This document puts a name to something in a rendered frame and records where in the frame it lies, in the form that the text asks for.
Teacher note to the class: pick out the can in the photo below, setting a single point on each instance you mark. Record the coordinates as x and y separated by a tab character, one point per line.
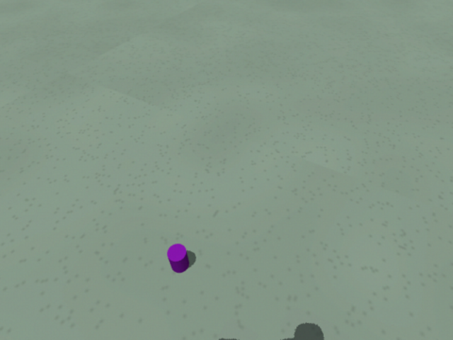
178	258

